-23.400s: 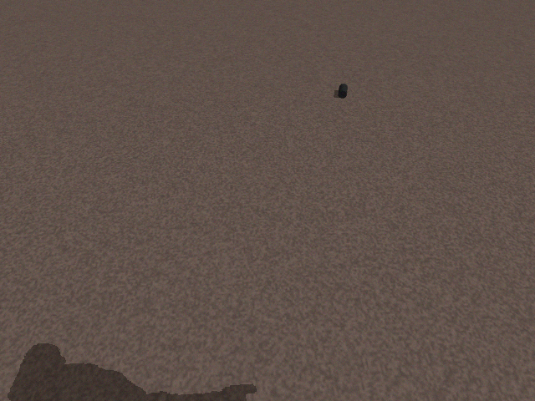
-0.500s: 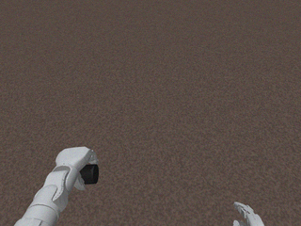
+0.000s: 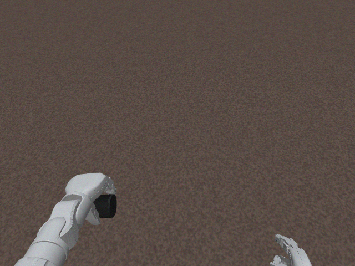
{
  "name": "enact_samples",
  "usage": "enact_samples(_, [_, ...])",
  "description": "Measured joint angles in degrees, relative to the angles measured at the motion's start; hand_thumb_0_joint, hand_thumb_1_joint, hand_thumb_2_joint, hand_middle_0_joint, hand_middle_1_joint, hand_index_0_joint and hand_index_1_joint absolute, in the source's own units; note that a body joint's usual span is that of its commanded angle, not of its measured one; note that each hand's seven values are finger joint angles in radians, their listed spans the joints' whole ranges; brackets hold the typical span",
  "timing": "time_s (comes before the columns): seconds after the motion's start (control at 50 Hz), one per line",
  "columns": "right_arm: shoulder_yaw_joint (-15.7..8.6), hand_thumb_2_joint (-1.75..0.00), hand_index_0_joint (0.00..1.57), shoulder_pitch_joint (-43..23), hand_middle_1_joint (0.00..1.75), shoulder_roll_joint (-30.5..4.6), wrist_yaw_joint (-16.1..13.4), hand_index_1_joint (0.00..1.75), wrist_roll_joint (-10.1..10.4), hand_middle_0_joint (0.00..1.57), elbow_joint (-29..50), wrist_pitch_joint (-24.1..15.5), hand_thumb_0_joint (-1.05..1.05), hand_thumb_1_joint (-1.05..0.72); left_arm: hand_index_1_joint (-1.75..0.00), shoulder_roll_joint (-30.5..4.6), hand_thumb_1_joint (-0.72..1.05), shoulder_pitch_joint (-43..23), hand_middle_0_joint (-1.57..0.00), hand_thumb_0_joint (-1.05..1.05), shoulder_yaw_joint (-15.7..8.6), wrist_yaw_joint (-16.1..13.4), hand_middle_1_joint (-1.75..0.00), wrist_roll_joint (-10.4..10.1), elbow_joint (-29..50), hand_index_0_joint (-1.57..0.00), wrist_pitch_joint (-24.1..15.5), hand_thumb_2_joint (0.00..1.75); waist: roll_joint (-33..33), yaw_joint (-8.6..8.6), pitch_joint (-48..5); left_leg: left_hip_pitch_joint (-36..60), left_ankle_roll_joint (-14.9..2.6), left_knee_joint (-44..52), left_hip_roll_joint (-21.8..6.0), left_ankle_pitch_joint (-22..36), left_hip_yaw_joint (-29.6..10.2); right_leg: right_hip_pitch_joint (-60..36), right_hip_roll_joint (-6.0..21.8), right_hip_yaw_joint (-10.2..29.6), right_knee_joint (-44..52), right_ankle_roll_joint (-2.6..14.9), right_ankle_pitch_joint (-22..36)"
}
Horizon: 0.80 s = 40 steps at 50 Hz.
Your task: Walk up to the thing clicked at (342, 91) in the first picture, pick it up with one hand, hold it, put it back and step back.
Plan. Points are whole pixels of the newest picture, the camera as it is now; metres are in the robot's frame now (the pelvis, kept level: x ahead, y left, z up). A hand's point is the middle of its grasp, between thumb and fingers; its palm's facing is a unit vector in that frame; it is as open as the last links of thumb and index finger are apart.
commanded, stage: hold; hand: left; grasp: from above
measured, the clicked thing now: (95, 206) +0.29 +0.23 -0.09
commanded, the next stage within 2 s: crouch in 0.24 s
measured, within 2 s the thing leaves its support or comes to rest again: neither
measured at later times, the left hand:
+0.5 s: hand (92, 202) +0.29 +0.23 -0.06, palm faces -0.49 -0.07 -0.87, open 8.2 cm
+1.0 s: hand (109, 216) +0.33 +0.25 -0.26, palm faces -0.43 +0.04 -0.90, open 8.2 cm
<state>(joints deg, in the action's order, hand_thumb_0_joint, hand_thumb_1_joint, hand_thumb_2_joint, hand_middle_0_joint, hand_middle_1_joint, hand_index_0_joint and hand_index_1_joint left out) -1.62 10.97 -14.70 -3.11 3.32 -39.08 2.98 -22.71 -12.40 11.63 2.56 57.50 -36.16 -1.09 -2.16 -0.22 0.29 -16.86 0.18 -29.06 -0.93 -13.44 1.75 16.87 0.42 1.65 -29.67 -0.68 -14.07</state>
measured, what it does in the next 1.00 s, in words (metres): lowers itself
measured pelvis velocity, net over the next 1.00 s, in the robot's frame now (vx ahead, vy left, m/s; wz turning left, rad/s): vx -0.04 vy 0.01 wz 0.01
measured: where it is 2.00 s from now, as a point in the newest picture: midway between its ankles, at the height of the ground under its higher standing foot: outside the picture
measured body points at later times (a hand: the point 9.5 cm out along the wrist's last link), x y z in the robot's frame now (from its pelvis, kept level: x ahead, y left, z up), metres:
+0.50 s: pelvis +0.01 +0.00 +0.00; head +0.03 -0.01 +0.45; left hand +0.31 +0.23 -0.01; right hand +0.14 -0.26 -0.11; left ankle +0.02 +0.12 -0.74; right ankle +0.02 -0.13 -0.74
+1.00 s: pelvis -0.04 +0.01 -0.14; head +0.10 +0.03 +0.29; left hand +0.35 +0.24 -0.21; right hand +0.04 -0.29 -0.25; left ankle +0.02 +0.12 -0.74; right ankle +0.02 -0.13 -0.74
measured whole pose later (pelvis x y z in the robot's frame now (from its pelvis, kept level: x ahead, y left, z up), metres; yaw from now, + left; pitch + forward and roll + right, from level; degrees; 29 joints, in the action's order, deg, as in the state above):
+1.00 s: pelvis -0.04 +0.01 -0.14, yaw +0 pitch +25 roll -2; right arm -4.7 13.1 -16.0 -0.7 -1.6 -42.4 1.3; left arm -24.3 -31.3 4.7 -21.4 69.5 -65.0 -5.9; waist -0.6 -6.0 -9.6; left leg -73.7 -0.3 -78.3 -1.4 -30.2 -1.0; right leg 71.8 -0.2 -0.2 -76.6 -1.4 -30.3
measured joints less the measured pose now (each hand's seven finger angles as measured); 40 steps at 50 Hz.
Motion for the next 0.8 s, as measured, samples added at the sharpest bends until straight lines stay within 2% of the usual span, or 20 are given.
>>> enact_samples(0.16, [-0.1,-0.9,0.2,-0.1,0.3,0.1,0.0,0.3,-0.1,0.2,-0.9,0.3,0.01,-0.9,-0.1,0.1,0.26,-0.9,-0.97,0.01,0.1,-1.9,-0.09,0.4,-1.0,-1.0,0.7,0.1,-0.1,0.08,0.0,0.1,-0.07,0.1,0.1,-0.1,-0.2,-0.3,0.1,-0.2,0.4,-0.09,0.0])
enact_samples(0.38, [-0.3,-0.9,0.2,0.3,0.3,0.1,0.1,0.3,0.1,0.2,-0.5,0.9,0.01,-0.9,-0.1,0.0,0.26,-0.7,-0.96,0.0,-0.1,-0.4,-0.09,-0.2,-0.7,-1.0,0.9,0.11,0.0,-0.17,-0.4,0.9,-0.21,0.9,0.1,-0.1,0.0,-1.1,0.1,0.0,1.3,-0.2,0.1])
enact_samples(0.5, [-0.2,-0.9,0.2,0.1,0.3,0.2,0.2,0.3,0.0,0.2,0.0,1.1,0.01,-0.89,-0.1,0.1,0.28,-0.5,-0.95,0.01,-0.9,-1.6,-0.1,0.4,-2.5,-0.99,-0.5,0.09,0.4,-0.54,-0.2,0.3,-0.22,0.6,0.2,-0.2,-0.1,-0.5,0.2,-0.1,0.9,-0.19,-0.1])
enact_samples(0.56, [-0.3,-0.9,0.2,0.0,0.3,0.3,0.4,0.3,-0.3,0.2,0.1,1.3,0.01,-0.89,-0.1,0.3,0.28,-0.9,-0.95,0.01,-1.3,-3.5,-0.09,1.5,-4.9,-0.99,-1.9,0.09,0.9,-0.8,-0.1,-1.3,-0.18,-0.5,0.3,-0.5,-0.3,1.0,0.3,-0.3,-0.2,-0.18,-0.5])
enact_samples(0.64, [-0.5,-0.9,0.2,-0.2,0.3,0.2,1.0,0.3,-1.2,0.2,-0.2,1.3,0.0,-0.89,-0.1,0.5,0.29,-2.7,-0.95,0.01,-1.8,-7.8,-0.09,3.8,-9.9,-0.99,-3.9,0.08,1.6,-1.14,-0.6,-6.6,-0.08,-4.9,0.2,-1.9,-0.8,6.0,0.2,-0.7,-4.4,-0.12,-2.0])
enact_samples(0.8, [-2.2,-0.9,0.2,0.6,0.3,-0.8,2.9,0.3,-3.1,0.2,-1.0,0.5,0.0,-0.89,-0.1,0.2,0.28,-9.8,-0.95,0.01,-3.3,-17.4,-0.09,9.9,-20.5,-0.99,-5.7,0.09,2.5,-2.52,-4.6,-28.1,0.02,-24.1,-0.2,-8.7,-2.1,26.6,-0.2,-1.7,-22.4,-0.3,-8.5])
